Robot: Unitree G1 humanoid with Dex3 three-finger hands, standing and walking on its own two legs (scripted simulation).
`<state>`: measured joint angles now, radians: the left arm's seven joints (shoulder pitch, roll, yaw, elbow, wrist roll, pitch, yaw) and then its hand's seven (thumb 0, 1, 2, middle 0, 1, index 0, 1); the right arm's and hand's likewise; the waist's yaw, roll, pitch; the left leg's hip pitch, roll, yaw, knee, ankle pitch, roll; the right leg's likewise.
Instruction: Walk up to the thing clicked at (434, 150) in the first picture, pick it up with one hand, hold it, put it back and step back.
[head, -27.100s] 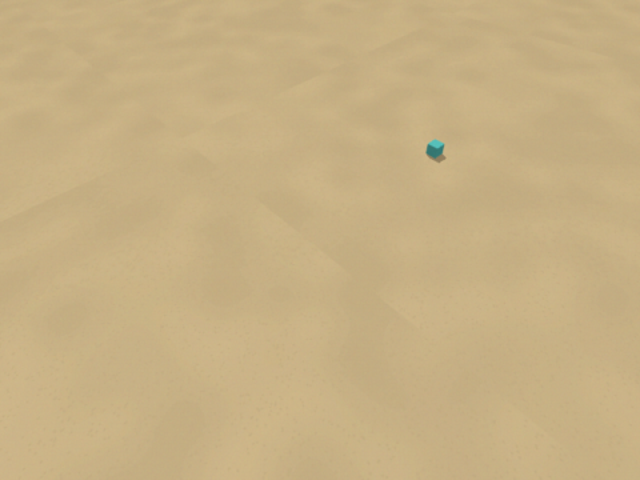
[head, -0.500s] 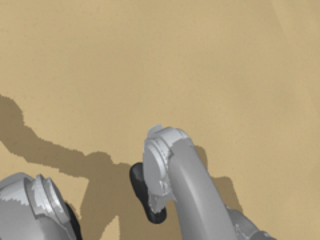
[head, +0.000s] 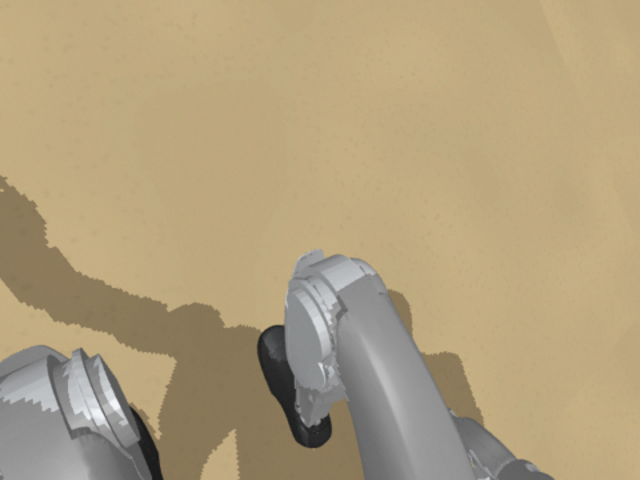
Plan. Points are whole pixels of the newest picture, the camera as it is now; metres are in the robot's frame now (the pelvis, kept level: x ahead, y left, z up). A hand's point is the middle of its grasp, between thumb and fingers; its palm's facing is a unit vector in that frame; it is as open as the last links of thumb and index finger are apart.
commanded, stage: open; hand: left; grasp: from above
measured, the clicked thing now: out of the picture +0.46 +0.36 -0.27
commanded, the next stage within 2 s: withdraw in 0.28 s
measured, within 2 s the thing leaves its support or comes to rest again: neither
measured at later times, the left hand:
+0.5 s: hand out of the picture +0.46 +0.35 -0.22, palm faces -0.43 -0.13 -0.90, open 14.3 cm
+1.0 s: hand out of the picture +0.44 +0.38 -0.07, palm faces -0.48 -0.12 -0.87, open 14.2 cm
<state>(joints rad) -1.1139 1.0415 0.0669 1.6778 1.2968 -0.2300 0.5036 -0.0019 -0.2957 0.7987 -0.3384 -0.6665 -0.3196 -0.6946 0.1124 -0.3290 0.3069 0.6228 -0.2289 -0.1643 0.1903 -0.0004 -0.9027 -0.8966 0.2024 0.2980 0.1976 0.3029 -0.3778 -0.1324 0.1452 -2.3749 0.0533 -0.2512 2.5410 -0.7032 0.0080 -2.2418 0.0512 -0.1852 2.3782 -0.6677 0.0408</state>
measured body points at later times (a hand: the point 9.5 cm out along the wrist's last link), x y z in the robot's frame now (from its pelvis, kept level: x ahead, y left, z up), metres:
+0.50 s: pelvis +0.00 +0.00 +0.00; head +0.27 +0.13 +0.33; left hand +0.48 +0.35 -0.17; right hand +0.06 -0.25 -0.06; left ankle +0.06 +0.13 -0.27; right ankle +0.11 -0.11 -0.27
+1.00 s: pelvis -0.01 +0.00 +0.05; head +0.22 +0.09 +0.42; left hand +0.47 +0.38 -0.02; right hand +0.09 -0.27 -0.04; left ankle +0.06 +0.13 -0.27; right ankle +0.11 -0.11 -0.27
